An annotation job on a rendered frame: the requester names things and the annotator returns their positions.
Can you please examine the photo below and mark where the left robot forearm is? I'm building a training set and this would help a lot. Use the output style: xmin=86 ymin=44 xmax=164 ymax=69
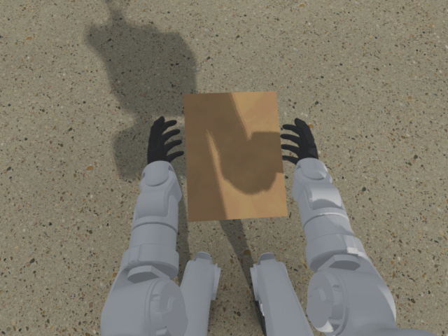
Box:
xmin=100 ymin=161 xmax=182 ymax=329

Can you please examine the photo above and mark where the right robot thigh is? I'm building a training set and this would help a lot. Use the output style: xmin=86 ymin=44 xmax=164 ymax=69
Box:
xmin=250 ymin=259 xmax=314 ymax=336

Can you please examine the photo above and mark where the robot left hand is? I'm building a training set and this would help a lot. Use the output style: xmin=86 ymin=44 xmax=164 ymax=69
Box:
xmin=147 ymin=116 xmax=184 ymax=164

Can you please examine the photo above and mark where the right robot forearm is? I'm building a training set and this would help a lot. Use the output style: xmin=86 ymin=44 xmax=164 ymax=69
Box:
xmin=291 ymin=157 xmax=396 ymax=318

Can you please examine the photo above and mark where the left robot shin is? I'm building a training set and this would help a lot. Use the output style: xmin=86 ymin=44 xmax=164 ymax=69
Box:
xmin=183 ymin=252 xmax=213 ymax=275

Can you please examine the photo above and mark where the left robot upper arm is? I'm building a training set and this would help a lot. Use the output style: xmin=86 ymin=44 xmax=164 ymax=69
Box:
xmin=101 ymin=277 xmax=188 ymax=336

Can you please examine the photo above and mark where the carton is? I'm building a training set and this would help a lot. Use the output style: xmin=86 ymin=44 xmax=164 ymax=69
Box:
xmin=183 ymin=91 xmax=288 ymax=222

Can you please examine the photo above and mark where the right robot upper arm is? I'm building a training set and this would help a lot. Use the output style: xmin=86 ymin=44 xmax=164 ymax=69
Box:
xmin=306 ymin=267 xmax=437 ymax=336

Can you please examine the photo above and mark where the robot right hand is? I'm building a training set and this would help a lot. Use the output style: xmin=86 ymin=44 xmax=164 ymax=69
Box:
xmin=280 ymin=118 xmax=319 ymax=165

